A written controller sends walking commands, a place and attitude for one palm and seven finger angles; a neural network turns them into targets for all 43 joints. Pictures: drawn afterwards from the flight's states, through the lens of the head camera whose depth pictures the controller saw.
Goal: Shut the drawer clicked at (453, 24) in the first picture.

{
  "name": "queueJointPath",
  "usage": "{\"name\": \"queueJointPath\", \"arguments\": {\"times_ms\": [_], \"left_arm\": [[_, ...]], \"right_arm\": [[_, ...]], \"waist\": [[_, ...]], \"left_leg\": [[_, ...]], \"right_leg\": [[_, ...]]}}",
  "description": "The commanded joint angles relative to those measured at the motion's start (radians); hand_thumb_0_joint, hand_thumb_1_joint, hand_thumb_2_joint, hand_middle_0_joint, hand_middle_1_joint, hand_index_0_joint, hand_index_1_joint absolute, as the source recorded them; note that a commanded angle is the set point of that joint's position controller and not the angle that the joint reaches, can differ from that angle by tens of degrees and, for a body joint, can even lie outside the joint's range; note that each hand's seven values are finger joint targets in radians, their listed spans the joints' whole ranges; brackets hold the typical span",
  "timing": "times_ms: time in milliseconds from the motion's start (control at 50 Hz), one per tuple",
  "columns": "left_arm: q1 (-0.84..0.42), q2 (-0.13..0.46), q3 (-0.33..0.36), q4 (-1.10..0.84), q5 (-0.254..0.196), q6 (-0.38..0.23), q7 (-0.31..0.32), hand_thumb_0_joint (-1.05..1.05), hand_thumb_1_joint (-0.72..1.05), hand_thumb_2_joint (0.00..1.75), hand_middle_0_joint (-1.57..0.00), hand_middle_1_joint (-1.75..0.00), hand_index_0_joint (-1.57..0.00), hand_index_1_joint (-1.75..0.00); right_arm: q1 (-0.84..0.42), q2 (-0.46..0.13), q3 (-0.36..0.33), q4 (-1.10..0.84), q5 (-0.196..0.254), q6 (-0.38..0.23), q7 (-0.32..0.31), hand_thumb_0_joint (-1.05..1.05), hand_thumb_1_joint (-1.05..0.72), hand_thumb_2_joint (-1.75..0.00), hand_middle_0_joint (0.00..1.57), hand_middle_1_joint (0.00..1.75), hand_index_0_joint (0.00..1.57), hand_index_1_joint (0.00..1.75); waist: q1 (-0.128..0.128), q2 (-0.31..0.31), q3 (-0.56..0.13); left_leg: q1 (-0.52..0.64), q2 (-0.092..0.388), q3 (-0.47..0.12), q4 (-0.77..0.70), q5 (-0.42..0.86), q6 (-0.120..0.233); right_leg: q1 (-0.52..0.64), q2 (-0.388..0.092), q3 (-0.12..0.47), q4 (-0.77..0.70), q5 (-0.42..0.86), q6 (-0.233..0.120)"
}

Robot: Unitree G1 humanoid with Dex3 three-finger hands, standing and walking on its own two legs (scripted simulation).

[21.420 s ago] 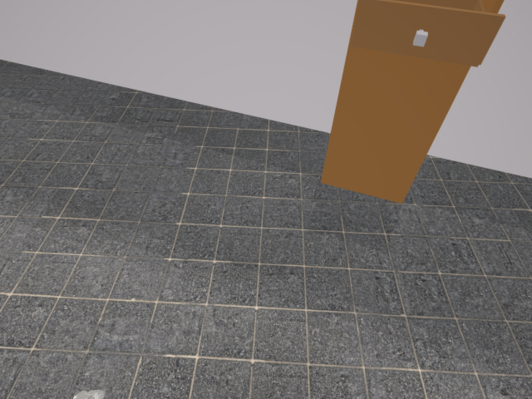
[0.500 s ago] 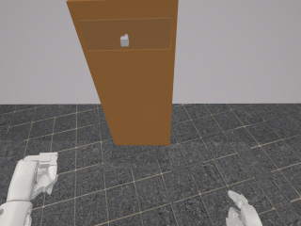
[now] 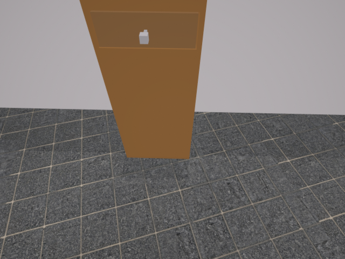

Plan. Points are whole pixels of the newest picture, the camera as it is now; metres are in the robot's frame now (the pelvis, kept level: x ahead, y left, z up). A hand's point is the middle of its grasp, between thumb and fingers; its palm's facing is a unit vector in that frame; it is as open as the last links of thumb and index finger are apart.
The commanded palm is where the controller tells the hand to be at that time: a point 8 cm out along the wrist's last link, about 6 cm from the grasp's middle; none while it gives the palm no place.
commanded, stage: let the arm hang, fingers relaxed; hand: left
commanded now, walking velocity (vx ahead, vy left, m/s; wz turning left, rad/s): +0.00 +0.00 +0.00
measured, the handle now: (144, 35) +0.82 +0.15 +0.12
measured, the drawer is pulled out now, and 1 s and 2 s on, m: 0.00 0.00 0.00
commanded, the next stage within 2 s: look to check the result in 0.52 s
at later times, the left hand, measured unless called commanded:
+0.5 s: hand out of the picture -0.02 +0.15 -0.18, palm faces +0.05 -0.99 -0.16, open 7.3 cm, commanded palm none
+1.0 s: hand out of the picture +0.00 +0.15 -0.17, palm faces +0.04 -0.98 -0.19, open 7.3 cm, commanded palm none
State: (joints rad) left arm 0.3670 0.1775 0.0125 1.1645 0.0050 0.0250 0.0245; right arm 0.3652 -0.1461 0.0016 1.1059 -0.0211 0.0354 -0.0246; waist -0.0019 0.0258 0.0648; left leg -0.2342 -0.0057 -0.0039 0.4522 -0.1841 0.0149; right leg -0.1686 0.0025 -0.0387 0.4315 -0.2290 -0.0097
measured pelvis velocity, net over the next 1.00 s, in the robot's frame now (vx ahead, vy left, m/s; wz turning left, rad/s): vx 0.02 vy -0.01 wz -0.01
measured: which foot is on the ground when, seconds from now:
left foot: down 0.00-1.00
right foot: down 0.00-1.00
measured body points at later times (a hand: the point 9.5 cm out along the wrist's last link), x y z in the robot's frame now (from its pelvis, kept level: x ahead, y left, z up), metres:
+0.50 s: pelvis +0.00 +0.00 +0.00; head +0.00 -0.01 +0.45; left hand -0.02 +0.20 -0.16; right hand -0.04 -0.20 -0.17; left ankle +0.04 +0.11 -0.74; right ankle +0.00 -0.12 -0.74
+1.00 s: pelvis +0.02 -0.01 +0.00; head +0.03 -0.02 +0.45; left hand +0.00 +0.20 -0.16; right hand -0.01 -0.22 -0.17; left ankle +0.04 +0.11 -0.74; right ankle +0.00 -0.12 -0.74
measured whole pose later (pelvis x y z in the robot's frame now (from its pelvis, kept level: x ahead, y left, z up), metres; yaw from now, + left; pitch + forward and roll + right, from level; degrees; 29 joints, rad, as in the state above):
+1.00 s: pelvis +0.02 -0.01 +0.00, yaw -1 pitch -2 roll +0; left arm 0.29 0.11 0.02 1.17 0.00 -0.01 0.04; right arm 0.31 -0.12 -0.01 1.13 -0.02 0.01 -0.04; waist -0.01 0.02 0.05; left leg -0.20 0.00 0.01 0.42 -0.19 0.00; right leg -0.15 0.01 -0.03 0.43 -0.25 -0.02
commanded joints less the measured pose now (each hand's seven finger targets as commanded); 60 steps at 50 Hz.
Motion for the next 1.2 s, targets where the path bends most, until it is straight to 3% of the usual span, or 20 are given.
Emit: {"name": "queueJointPath", "arguments": {"times_ms": [0, 120, 320, 680, 920, 960, 1180], "left_arm": [[0.03, 0.062, 0.01, -0.021, 0.003, -0.028, 0.01, 0.0, 0.9, 0.9, -0.2, -0.3, -0.2, -0.3], [0.051, 0.032, 0.015, -0.009, 0.007, -0.025, 0.016, 0.0, 0.9, 0.9, -0.2, -0.3, -0.2, -0.3], [0.051, -0.001, 0.023, -0.023, 0.01, -0.033, 0.019, 0.0, 0.9, 0.9, -0.2, -0.3, -0.2, -0.3], [0.025, 0.017, 0.021, -0.019, 0.005, -0.037, 0.018, 0.0, 0.9, 0.9, -0.2, -0.3, -0.2, -0.3], [0.012, 0.028, 0.021, -0.015, 0.003, -0.043, 0.018, 0.0, 0.9, 0.9, -0.2, -0.3, -0.2, -0.3], [0.01, 0.033, 0.022, -0.016, 0.004, -0.044, 0.019, 0.0, 0.9, 0.9, -0.2, -0.3, -0.2, -0.3], [-0.004, 0.04, 0.023, -0.022, 0.003, -0.047, 0.019, 0.0, 0.9, 0.9, -0.2, -0.3, -0.2, -0.3]], "right_arm": [[0.059, -0.075, -0.016, -0.019, 0.002, -0.022, -0.013, 0.0, -0.9, -0.9, 0.2, 0.3, 0.2, 0.3], [0.078, -0.047, -0.021, -0.002, -0.002, -0.021, -0.014, 0.0, -0.9, -0.9, 0.2, 0.3, 0.2, 0.3], [0.079, -0.02, -0.028, -0.004, -0.003, -0.029, -0.016, 0.0, -0.9, -0.9, 0.2, 0.3, 0.2, 0.3], [0.061, -0.035, -0.025, 0.002, 0.001, -0.03, -0.019, 0.0, -0.9, -0.9, 0.2, 0.3, 0.2, 0.3], [0.032, -0.046, -0.022, 0.009, 0.004, -0.039, -0.022, 0.0, -0.9, -0.9, 0.2, 0.3, 0.2, 0.3], [0.023, -0.058, -0.024, 0.008, 0.006, -0.038, -0.022, 0.0, -0.9, -0.9, 0.2, 0.3, 0.2, 0.3], [0.005, -0.056, -0.023, 0.015, 0.004, -0.039, -0.023, 0.0, -0.9, -0.9, 0.2, 0.3, 0.2, 0.3]], "waist": [[-0.006, -0.023, 0.039], [-0.004, -0.018, 0.088], [-0.006, -0.009, 0.081], [-0.011, -0.014, 0.053], [-0.006, -0.009, 0.026], [-0.006, -0.032, 0.026], [-0.007, -0.02, 0.029]], "left_leg": [[-0.004, 0.088, -0.085, -0.117, -0.099, 0.03], [-0.038, 0.082, -0.085, -0.125, -0.152, 0.032], [-0.037, 0.08, -0.077, -0.115, -0.116, 0.029], [0.019, 0.088, -0.068, -0.106, -0.046, 0.022], [0.055, 0.094, -0.06, -0.099, 0.075, 0.02], [0.066, 0.096, -0.058, -0.096, 0.085, 0.018], [0.073, 0.095, -0.051, -0.096, 0.105, 0.014]], "right_leg": [[-0.074, -0.085, 0.087, -0.117, -0.104, -0.049], [-0.122, -0.079, 0.091, -0.11, -0.156, -0.045], [-0.131, -0.076, 0.097, -0.096, -0.109, -0.045], [-0.098, -0.082, 0.099, -0.112, -0.059, -0.045], [-0.044, -0.09, 0.091, -0.105, 0.058, -0.041], [-0.049, -0.088, 0.094, -0.107, 0.063, -0.04], [-0.025, -0.095, 0.093, -0.121, 0.102, -0.041]]}}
